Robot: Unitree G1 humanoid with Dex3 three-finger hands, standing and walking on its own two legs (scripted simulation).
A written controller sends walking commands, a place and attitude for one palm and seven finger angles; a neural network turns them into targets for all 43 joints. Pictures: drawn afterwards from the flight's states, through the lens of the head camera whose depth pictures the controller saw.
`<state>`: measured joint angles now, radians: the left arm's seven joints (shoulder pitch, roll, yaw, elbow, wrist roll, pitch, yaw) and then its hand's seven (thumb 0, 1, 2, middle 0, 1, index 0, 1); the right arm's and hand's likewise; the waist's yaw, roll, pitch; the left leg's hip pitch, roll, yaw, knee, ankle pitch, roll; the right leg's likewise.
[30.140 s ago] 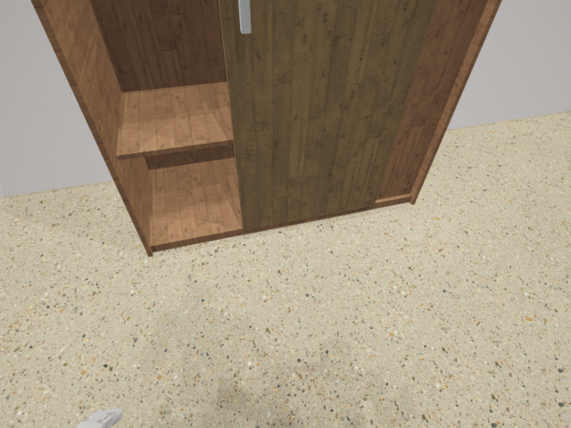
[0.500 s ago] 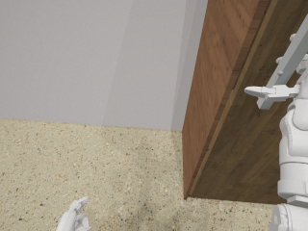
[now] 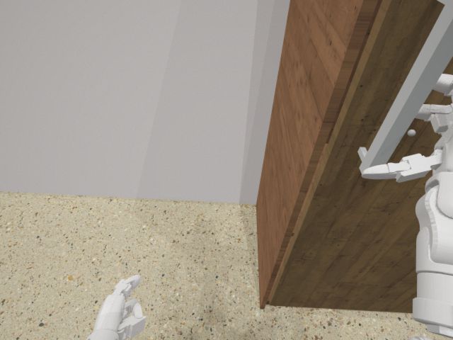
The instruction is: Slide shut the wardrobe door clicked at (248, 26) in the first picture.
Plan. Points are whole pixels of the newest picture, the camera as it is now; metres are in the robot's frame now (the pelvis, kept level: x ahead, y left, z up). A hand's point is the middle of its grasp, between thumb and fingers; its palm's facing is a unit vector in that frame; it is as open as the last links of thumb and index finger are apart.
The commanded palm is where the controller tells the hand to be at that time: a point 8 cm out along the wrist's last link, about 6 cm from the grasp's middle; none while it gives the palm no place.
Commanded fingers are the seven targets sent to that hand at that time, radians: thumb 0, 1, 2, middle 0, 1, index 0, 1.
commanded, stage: slip the hand off the handle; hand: right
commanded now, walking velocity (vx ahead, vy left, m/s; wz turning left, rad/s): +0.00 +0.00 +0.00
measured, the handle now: (400, 98) +0.39 -0.24 +0.27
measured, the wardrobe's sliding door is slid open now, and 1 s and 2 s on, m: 0.01 0.01 0.01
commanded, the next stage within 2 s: draw the hand back to the body in 1.06 s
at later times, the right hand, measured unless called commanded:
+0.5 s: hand out of the picture +0.34 -0.30 +0.24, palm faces +0.45 +0.88 -0.14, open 14.7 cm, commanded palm +0.28 -0.34 +0.23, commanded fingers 0.00 0.55 -0.20 0.25 1.15 0.25 1.15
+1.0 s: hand out of the picture +0.25 -0.30 +0.23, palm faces +0.47 +0.87 -0.15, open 14.7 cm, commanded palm +0.20 -0.33 +0.23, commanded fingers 0.00 0.55 -0.20 0.25 1.15 0.25 1.15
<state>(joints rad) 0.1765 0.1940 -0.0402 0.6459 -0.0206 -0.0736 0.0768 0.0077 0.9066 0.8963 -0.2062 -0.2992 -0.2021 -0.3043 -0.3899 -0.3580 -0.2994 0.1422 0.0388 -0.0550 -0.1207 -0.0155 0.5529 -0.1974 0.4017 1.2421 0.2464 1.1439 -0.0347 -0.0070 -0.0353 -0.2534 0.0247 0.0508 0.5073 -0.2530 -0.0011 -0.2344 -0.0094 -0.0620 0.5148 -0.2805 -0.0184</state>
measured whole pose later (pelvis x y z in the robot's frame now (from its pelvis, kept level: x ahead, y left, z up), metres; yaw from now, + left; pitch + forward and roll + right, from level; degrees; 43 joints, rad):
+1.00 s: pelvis -0.01 +0.00 +0.00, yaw -1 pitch -1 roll +1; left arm 0.18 0.23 -0.05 0.63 -0.03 -0.14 0.11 0.01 0.91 0.90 -0.21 -0.30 -0.20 -0.30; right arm -0.11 -0.42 -0.49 -0.06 0.20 -0.08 0.09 -0.02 0.55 -0.20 0.26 1.16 0.26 1.15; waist -0.09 -0.03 -0.04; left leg -0.26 0.02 0.07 0.54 -0.26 0.01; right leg -0.26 -0.01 -0.04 0.56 -0.29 -0.01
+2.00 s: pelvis -0.01 +0.01 +0.00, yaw -2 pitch -5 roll +1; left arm 0.22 0.22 -0.04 0.69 0.00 -0.20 0.08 0.01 0.90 0.90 -0.21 -0.30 -0.20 -0.30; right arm 0.27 -0.35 -0.38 -0.33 0.11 -0.05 -0.10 -0.01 0.09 -0.42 0.24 0.89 0.24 0.88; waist -0.08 -0.05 0.03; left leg -0.14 0.02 0.09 0.44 -0.22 0.01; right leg -0.14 -0.02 -0.02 0.48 -0.25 -0.01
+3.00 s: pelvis +0.00 +0.00 +0.01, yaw -1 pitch -3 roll +1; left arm 0.20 0.23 -0.02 0.63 0.01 -0.10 0.08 0.01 0.91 0.90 -0.21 -0.30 -0.20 -0.30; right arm 0.42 -0.35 -0.38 -0.38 0.05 -0.11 -0.12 0.01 -0.89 -0.90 0.21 0.31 0.21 0.30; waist -0.06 -0.05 0.01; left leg -0.14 0.01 0.07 0.40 -0.21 0.00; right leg -0.16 -0.02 -0.04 0.48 -0.26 -0.02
